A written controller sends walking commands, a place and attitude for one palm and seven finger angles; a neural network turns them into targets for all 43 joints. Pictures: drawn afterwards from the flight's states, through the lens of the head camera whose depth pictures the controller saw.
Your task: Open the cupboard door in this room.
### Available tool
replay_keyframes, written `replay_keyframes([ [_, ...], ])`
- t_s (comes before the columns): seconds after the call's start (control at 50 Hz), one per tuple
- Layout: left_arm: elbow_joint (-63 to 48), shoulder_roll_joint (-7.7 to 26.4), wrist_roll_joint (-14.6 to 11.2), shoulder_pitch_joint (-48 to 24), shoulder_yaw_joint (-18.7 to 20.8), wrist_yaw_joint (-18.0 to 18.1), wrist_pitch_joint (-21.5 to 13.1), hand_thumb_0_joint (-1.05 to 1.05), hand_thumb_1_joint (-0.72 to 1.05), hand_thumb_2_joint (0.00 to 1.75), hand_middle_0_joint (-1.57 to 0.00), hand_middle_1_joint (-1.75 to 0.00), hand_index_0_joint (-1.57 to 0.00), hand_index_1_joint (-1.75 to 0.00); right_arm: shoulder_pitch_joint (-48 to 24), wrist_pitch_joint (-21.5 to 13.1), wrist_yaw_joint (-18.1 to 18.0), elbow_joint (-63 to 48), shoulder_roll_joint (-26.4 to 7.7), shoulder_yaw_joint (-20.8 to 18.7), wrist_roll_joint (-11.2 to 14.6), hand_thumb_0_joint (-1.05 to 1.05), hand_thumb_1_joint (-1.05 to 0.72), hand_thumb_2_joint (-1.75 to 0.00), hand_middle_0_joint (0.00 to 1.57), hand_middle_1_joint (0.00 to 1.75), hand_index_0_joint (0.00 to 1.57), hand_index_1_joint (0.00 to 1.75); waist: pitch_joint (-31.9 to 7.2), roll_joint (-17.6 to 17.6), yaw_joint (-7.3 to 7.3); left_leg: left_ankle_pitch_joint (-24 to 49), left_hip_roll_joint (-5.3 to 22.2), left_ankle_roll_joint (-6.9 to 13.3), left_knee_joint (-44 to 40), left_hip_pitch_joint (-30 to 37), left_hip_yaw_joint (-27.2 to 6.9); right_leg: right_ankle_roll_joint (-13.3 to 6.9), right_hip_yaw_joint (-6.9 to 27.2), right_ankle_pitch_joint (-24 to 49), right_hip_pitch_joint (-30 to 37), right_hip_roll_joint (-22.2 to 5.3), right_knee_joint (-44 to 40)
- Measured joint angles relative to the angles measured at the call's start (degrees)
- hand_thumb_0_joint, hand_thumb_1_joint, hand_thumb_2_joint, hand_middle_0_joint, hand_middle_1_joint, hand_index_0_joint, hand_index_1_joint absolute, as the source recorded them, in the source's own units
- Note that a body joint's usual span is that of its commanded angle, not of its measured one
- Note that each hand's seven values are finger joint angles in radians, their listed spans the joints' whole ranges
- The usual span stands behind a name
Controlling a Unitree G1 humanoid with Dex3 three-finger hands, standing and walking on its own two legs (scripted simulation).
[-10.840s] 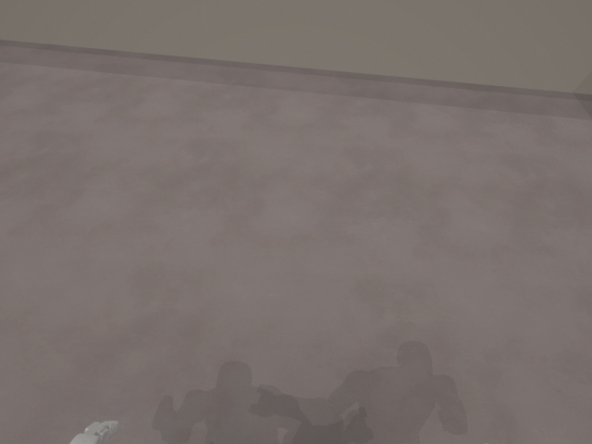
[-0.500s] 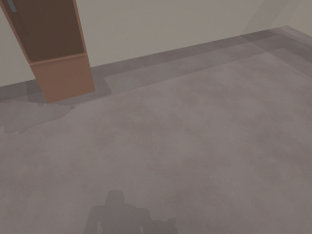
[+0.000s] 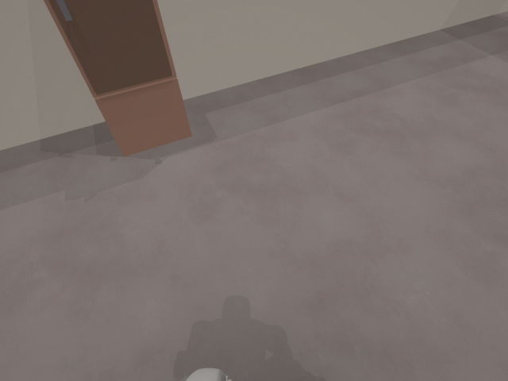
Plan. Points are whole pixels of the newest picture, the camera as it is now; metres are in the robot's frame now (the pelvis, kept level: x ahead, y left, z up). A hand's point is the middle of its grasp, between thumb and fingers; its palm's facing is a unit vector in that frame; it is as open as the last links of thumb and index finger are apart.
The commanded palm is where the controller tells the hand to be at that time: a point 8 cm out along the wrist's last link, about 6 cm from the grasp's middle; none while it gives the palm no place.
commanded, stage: stand and wait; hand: left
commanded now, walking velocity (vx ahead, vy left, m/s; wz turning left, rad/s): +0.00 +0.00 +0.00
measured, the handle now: out of the picture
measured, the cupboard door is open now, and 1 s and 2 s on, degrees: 0 0 0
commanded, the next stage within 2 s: turn or walk to find it in 0.28 s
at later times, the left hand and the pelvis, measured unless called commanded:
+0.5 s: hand out of the picture -0.02 +0.23 -0.18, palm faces +0.12 -0.97 -0.23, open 7.4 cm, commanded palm none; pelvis -0.02 +0.04 -0.01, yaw +4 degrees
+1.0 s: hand out of the picture -0.05 +0.31 -0.17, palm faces +0.28 -0.93 -0.25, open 7.4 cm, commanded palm none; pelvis -0.07 +0.08 +0.00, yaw +16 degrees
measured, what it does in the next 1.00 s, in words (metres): steps to the left, turning left: left foot, then right foot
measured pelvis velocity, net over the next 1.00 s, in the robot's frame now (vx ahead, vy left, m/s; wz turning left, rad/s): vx -0.07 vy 0.08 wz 0.27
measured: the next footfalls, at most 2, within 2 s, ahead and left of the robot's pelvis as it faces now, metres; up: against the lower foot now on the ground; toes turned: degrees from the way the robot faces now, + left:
left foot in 0.18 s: +0.00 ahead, +0.16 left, +0.00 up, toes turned +5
right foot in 0.46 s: +0.01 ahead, -0.09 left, +0.00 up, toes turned -3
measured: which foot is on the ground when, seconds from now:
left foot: up 0.00-0.16, down 0.18-0.52, up 0.54-0.74, down 0.76-1.00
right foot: down 0.00-0.20, up 0.22-0.44, down 0.46-0.76, up 0.78-1.00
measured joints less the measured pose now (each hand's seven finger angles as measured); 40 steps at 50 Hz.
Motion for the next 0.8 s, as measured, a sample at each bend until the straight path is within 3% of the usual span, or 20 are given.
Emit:
replay_keyframes([
  [0.12,0.86,0.87,0.49,0.93,0.0,-0.38,-0.34,0.01,0.9,0.9,-0.21,-0.3,-0.2,-0.3,-1.61,-0.73,-0.42,0.13,0.55,0.87,0.24,0.0,-0.91,-0.9,0.2,0.3,0.19,0.29,0.32,-1.47,1.71,-2.14,2.02,-0.6,-15.36,7.59,2.02,0.84,-0.78,-0.02,-1.67,-1.11,1.39],
  [0.18,1.94,1.37,0.07,1.67,-0.01,-0.43,-0.08,0.01,0.9,0.9,-0.21,-0.3,-0.2,-0.3,-2.75,-2.22,-0.61,-0.2,0.94,1.67,0.42,0.0,-0.91,-0.9,0.2,0.3,0.19,0.29,0.22,-1.64,2.3,4.69,2.14,-0.09,-28.51,13.48,3.21,2.0,-1.3,-0.97,-3.19,-1.14,4.06],
  [0.2,2.46,1.78,-0.22,1.77,0.06,-0.41,0.24,0.01,0.9,0.9,-0.21,-0.3,-0.2,-0.3,-3.23,-2.89,-0.75,-0.03,1.46,1.82,0.38,0.0,-0.91,-0.9,0.2,0.3,0.19,0.29,0.24,-2.34,2.39,3.71,1.79,0.9,-30.24,14.35,3.48,2.49,-1.22,-1.62,-3.84,-1.62,5.51],
  [0.26,4.08,3.19,-0.62,2.34,0.14,-0.09,1.48,0.01,0.9,0.9,-0.2,-0.3,-0.2,-0.3,-4.31,-3.88,-1.09,0.18,3.8,2.9,0.05,0.0,-0.91,-0.9,0.2,0.3,0.19,0.29,0.18,-5.16,3.35,3.25,0.52,2.7,-30.71,15.39,4.79,3.04,2.26,-7.46,-4.93,-1.43,9.53],
  [0.32,5.76,3.15,-0.63,2.52,-0.17,-0.22,2.26,0.01,0.9,0.9,-0.2,-0.3,-0.2,-0.3,-4.8,-4.52,-2.27,0.26,4.42,3.17,-0.02,0.0,-0.93,-0.9,0.2,0.3,0.2,0.29,-0.55,-5.03,3.09,4.95,0.08,3.41,-33.4,16.78,4.82,3.08,4.32,-10.15,-5.55,-0.47,13.91],
  [0.4,6.28,2.34,-0.71,1.82,-0.47,-0.64,1.84,0.01,0.91,0.9,-0.2,-0.3,-0.2,-0.3,-5.36,-4.37,-2.24,0.5,3.86,3.28,0.01,0.0,-0.94,-0.9,0.2,0.3,0.2,0.29,-0.83,-3.71,2.55,6.61,-0.77,3.67,-35.24,16.93,3.97,3.47,4.96,-7.87,-3.86,-0.14,10.52],
  [0.46,5.73,2.16,-0.68,1.29,-0.51,-0.61,0.95,0.01,0.9,0.9,-0.2,-0.3,-0.2,-0.3,-5.26,-3.92,-1.87,0.62,3.66,3.2,0.29,0.0,-0.93,-0.9,0.2,0.3,0.2,0.3,-0.94,-3.46,2.45,6.58,-1.85,3.45,-33.94,15.49,3.37,3.55,4.69,-1.89,-1.21,-0.18,3.28],
  [0.54,4.77,0.67,-0.25,0.91,-0.56,-0.46,0.06,0.01,0.9,0.9,-0.2,-0.3,-0.2,-0.3,-4.68,-2.68,-1.39,0.44,2.01,2.32,0.65,0.0,-0.93,-0.9,0.2,0.3,0.2,0.29,-0.84,-0.2,1.86,3.98,-1.09,2.51,-28.68,12.34,1.72,1.95,2.1,-1.42,-0.86,0.37,2.64],
  [0.62,2.93,0.56,0.29,0.85,0.01,-0.24,-0.05,0.0,0.9,0.9,-0.2,-0.3,-0.2,-0.3,-4.45,-1.07,-0.71,-0.14,1.22,1.46,0.48,0.0,-0.92,-0.9,0.2,0.3,0.2,0.29,-0.05,-0.88,2.21,-4.75,-0.96,1.64,-12.85,6.53,2.28,1.88,0.42,-1.17,-1.1,-1.08,2.66],
  [0.66,2.36,0.85,0.55,0.62,0.21,-0.31,0.13,0.0,0.9,0.9,-0.2,-0.3,-0.2,-0.3,-4.59,-0.89,-0.42,-0.69,1.02,1.2,0.57,0.0,-0.92,-0.9,0.2,0.3,0.2,0.29,0.77,-1.62,2.05,-5.95,-0.34,1.18,-10.85,5.68,2.9,2.31,-0.34,-0.87,-1.23,-1.9,2.74],
  [0.72,1.59,1.68,0.66,0.17,0.55,-0.48,0.39,0.01,0.9,0.9,-0.21,-0.3,-0.2,-0.3,-4.6,-1.16,-0.1,-1.7,0.87,1.14,0.66,0.0,-0.92,-0.9,0.2,0.3,0.2,0.29,1.76,-2.82,1.66,-3.56,0.63,0.55,-16.31,6.98,4.19,3.35,-1.72,-1.29,-2.11,-3.4,4.4],
  [0.76,1.04,2.31,0.31,0.25,0.74,-0.65,0.73,0.01,0.9,0.9,-0.21,-0.3,-0.2,-0.3,-4.21,-1.76,0.1,-2.52,0.52,1.25,0.55,0.0,-0.92,-0.9,0.2,0.3,0.2,0.29,1.82,-3.09,1.35,2.72,1.11,0.53,-24.5,9.66,4.68,4.35,-2.54,-2.64,-3.61,-4.35,7.52],
  [0.8,0.82,3.44,-0.17,-0.32,1.13,-0.74,1.77,0.01,0.9,0.9,-0.21,-0.3,-0.2,-0.3,-4.23,-2.47,0.11,-2.98,0.99,1.15,0.16,0.0,-0.92,-0.9,0.2,0.3,0.2,0.29,2.23,-4.61,1.32,4.0,-0.31,3.02,-24.22,8.78,4.99,4.64,-0.06,-7.75,-6.86,-5.21,14.18],
])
